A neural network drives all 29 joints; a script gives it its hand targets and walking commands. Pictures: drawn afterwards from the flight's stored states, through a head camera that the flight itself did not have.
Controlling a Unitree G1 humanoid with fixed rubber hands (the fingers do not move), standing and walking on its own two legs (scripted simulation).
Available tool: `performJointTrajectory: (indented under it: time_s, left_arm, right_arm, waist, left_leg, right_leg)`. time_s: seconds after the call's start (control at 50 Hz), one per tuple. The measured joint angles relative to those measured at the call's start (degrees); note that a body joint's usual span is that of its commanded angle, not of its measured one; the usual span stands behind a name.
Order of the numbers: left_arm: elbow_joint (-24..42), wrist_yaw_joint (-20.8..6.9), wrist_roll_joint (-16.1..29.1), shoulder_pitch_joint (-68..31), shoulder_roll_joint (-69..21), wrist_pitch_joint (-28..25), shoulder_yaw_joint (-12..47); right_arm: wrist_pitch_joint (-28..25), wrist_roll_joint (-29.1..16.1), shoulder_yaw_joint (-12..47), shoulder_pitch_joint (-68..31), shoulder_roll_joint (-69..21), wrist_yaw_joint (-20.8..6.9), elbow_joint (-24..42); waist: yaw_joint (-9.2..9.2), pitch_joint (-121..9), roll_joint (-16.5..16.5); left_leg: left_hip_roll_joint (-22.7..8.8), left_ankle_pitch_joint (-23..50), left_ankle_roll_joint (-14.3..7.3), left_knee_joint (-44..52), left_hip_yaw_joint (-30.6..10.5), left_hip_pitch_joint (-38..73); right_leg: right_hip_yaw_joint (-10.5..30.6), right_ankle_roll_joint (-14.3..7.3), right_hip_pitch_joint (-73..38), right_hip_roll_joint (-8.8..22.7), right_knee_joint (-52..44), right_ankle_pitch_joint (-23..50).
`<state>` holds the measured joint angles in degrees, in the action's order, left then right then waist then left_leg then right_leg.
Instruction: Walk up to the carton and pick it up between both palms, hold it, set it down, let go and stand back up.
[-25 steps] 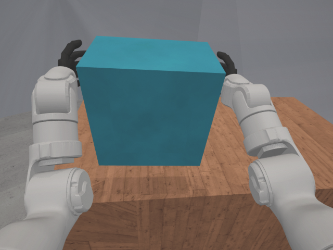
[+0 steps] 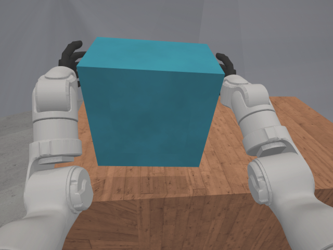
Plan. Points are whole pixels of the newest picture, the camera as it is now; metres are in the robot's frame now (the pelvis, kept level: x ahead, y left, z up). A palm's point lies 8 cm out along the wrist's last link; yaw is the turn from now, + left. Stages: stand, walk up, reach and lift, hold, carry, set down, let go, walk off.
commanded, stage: hold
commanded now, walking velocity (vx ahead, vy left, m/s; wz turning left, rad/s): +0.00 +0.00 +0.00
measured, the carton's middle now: (151, 106) +0.38 +0.02 +0.24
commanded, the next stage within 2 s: none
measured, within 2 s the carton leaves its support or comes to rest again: neither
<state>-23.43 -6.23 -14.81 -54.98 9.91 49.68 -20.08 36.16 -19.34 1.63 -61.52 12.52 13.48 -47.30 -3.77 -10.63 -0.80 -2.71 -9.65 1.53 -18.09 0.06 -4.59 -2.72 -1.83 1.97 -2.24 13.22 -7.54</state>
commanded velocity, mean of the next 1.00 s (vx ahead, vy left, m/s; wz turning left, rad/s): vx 0.00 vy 0.00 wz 0.00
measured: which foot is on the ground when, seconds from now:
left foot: down 0.00-1.00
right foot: down 0.00-1.00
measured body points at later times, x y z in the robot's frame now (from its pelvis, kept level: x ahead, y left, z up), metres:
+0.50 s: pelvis +0.00 +0.00 +0.00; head -0.10 +0.02 +0.44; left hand +0.38 +0.19 +0.32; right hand +0.38 -0.16 +0.30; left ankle +0.01 +0.13 -0.75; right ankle +0.00 -0.10 -0.75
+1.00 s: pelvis +0.00 +0.00 +0.00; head -0.10 +0.02 +0.44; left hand +0.37 +0.19 +0.32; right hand +0.38 -0.16 +0.30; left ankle +0.01 +0.13 -0.75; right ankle +0.00 -0.10 -0.75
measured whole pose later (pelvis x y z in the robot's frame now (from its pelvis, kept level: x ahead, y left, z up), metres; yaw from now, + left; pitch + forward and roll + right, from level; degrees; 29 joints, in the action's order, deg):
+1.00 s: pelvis +0.00 +0.00 +0.00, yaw +0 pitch -5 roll -1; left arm -19.6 -5.9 -14.9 -52.5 8.5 50.6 -20.8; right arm 36.5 -20.8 2.9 -59.5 12.9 13.9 -44.6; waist -3.8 -10.9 -0.7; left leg -2.6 -10.2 1.4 -18.1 0.3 -3.3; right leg -2.3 -1.6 0.8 -2.2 13.2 -7.9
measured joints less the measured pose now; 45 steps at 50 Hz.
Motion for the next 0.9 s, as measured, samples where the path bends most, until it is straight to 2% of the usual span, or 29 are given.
performJointTrajectory:
  time_s: [0.14, 0.58, 0.76, 0.9]
  left_arm:
    - [1.51, -0.06, 0.06, 0.32, -0.04, 0.23, -0.11]
    - [-1.5, -0.12, -0.29, -0.89, 0.06, -0.18, -0.61]
    - [2.2, 0.24, 0.25, 0.83, 0.02, 0.52, 0.97]
    - [4.17, 0.5, -0.04, 2.83, -1.52, 0.71, -0.15]
  right_arm:
    - [-0.01, -0.9, 0.52, 0.15, 0.25, 0.45, 1.23]
    - [0.07, 0.19, -0.03, -0.81, -0.01, -0.15, -1.23]
    - [-0.13, -1.25, 0.37, 0.63, 0.47, 0.19, 1.51]
    - [0.22, -1.91, 1.52, 2.19, 0.81, 0.41, 3.03]
  waist:
    - [-0.2, 0.2, 0.04]
    - [0.35, 0.24, -0.06]
    - [-0.8, 0.74, -0.25]
    - [-0.38, -0.01, 0.43]
  left_leg:
    - [0.05, 0.06, -0.05, -0.06, 0.01, 0.09]
    - [0.15, 0.06, -0.16, 0.31, 0.14, 0.21]
    - [0.13, -0.27, 0.08, -0.39, -0.44, -0.41]
    - [0.19, -0.53, -0.21, -0.04, 0.14, 0.78]
  right_leg:
    - [0.03, 0.09, -0.13, 0.05, -0.04, 0.13]
    - [0.21, 0.1, 0.0, 0.12, 0.05, -0.08]
    - [-0.31, 0.06, -0.09, 0.07, -0.34, -0.02]
    - [0.28, 0.3, -0.86, 0.15, -0.24, -0.32]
